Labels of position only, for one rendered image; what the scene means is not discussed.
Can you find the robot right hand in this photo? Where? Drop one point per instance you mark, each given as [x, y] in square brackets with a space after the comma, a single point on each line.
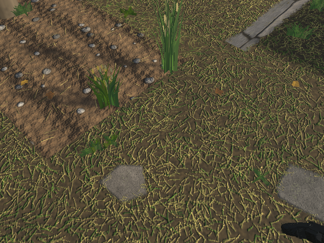
[311, 231]

